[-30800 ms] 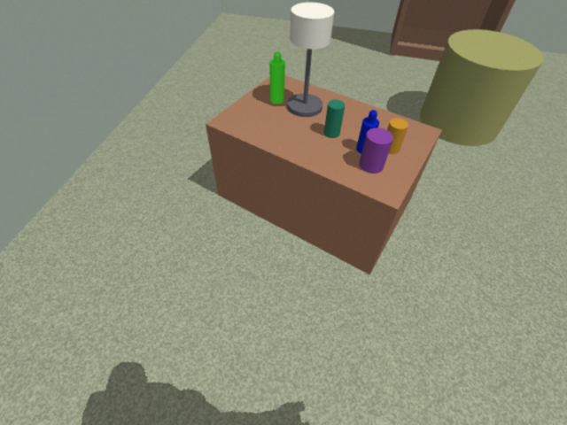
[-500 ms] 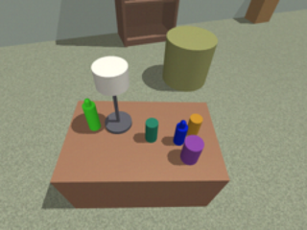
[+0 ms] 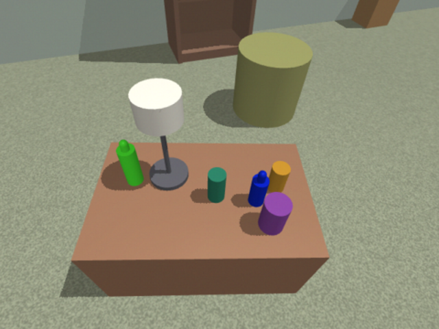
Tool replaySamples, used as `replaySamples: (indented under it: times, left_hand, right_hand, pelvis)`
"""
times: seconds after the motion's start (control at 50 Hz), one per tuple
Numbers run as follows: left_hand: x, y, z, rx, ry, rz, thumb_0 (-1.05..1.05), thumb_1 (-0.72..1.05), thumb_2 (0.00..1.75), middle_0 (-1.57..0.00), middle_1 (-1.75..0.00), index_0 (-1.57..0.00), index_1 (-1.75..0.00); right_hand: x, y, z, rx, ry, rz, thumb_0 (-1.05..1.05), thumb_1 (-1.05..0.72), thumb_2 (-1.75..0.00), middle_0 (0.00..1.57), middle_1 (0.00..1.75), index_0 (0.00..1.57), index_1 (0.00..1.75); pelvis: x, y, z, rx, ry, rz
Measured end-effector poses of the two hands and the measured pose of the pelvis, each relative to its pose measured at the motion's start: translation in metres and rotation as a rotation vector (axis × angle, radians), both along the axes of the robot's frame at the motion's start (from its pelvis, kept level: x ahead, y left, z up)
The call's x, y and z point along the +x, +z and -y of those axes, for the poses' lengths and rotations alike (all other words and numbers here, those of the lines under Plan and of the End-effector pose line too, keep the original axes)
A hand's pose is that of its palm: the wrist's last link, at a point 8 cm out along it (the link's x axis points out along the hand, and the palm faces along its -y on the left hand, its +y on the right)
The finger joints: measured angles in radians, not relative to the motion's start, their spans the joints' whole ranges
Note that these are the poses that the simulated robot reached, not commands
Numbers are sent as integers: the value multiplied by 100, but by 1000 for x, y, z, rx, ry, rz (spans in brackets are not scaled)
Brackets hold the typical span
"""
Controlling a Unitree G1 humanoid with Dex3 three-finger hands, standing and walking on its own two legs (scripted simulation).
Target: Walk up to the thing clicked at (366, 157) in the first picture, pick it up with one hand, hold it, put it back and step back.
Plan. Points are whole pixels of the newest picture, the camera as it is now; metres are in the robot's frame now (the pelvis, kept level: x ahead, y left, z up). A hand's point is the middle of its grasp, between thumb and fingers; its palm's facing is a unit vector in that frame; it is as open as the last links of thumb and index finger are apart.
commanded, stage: stand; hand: right
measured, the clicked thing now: (274, 214) +0.49 -0.20 -0.29
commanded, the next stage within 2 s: step back in 0.12 s
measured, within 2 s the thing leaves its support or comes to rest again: neither
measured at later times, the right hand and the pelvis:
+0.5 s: hand out of the picture +0.05 -0.27 -0.17, palm faces +0.00 +0.91 -0.40, open 7.4 cm; pelvis -0.06 +0.01 -0.03, yaw +0 degrees
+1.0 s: hand out of the picture -0.06 -0.25 -0.17, palm faces +0.06 +0.92 -0.39, open 7.4 cm; pelvis -0.13 +0.03 -0.03, yaw -4 degrees
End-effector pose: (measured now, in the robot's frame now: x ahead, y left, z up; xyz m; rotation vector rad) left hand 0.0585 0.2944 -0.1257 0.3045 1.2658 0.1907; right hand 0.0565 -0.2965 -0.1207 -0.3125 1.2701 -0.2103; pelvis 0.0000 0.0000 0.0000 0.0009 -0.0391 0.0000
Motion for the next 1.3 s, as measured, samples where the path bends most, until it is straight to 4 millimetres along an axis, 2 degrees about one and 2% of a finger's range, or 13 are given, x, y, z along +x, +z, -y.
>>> replaySamples:
  times: [0.16, 0.34, 0.4, 0.5, 0.6, 0.68, 0.74, 0.86, 1.0, 1.1, 1.2, 1.3]
  left_hand:
    - [7, 0, -1, 1, 11, 11, 1, 91, 90, -20, -30, -20, -30]
    - [13, -4, -12, 60, -17, 50, 1, 91, 90, -20, -30, -20, -30]
    - [11, -6, -13, 65, -41, 66, 1, 91, 90, -20, -30, -20, -30]
    - [11, -11, -23, 58, -77, 99, 1, 90, 89, -20, -30, -20, -30]
    - [15, -26, -40, 29, -63, 167, 1, 90, 89, -20, -30, -20, -30]
    - [3, -25, -41, 13, -57, 145, 1, 91, 90, -20, -30, -20, -30]
    - [-13, -22, -40, -2, -67, 119, 1, 91, 90, -20, -30, -20, -30]
    - [-46, -19, -40, 10, -96, 62, 1, 91, 90, -20, -30, -20, -30]
    - [-75, -10, -32, 52, -109, 86, 1, 91, 90, -20, -30, -20, -30]
    - [-91, 5, -29, 54, -92, 143, 1, 90, 89, -20, -30, -20, -30]
    - [-102, 11, -33, 55, -94, 211, 1, 90, 89, -20, -30, -20, -30]
    - [-123, -4, -48, 31, -90, 246, 1, 90, 89, -20, -30, -20, -30]
  right_hand:
    - [6, -1, 2, 2, -3, -2, 0, -90, -90, 21, 30, 20, 30]
    - [15, -9, 24, -28, -5, 50, 0, -90, -90, 21, 30, 20, 30]
    - [12, -11, 28, -44, 2, 62, 0, -90, -90, 21, 30, 20, 30]
    - [-9, -7, 18, -64, 9, 65, 0, -90, -90, 21, 30, 20, 30]
    - [-54, -7, -3, -106, 30, -2, 0, -90, -90, 21, 30, 20, 30]
    - [-89, 5, -18, -102, 8, -54, 0, -90, -90, 21, 30, 20, 30]
    - [-104, 11, -23, -109, -13, -56, 0, -90, -90, 21, 30, 20, 30]
    - [-116, 7, -22, -101, -39, 9, 0, -90, -90, 21, 30, 20, 30]
    - [-124, -15, -10, -55, -55, 81, 0, -90, -90, 21, 30, 20, 30]
    - [-131, -10, -13, -35, -25, 102, 0, -90, -90, 21, 30, 20, 30]
    - [-153, -7, -16, -53, 24, 91, 0, -90, -90, 21, 30, 20, 30]
    - [-184, -6, -26, -91, 53, 79, 0, -90, -90, 21, 30, 20, 30]
  pelvis:
    - [2, -1, 1, 0, -1, -12]
    - [-27, -17, 8, 1, -3, -22]
    - [-39, -22, 5, 5, -5, -17]
    - [-55, -25, -11, 6, -7, -30]
    - [-73, -34, -29, 2, 5, -27]
    - [-84, -22, -33, -24, 2, -26]
    - [-91, -16, -37, -31, -12, -28]
    - [-109, -16, -39, -22, -45, -19]
    - [-134, -27, -28, -28, -66, 6]
    - [-156, -20, -27, 10, -61, 3]
    - [-181, -20, -33, 13, -34, -12]
    - [-212, -30, -45, 18, -9, 3]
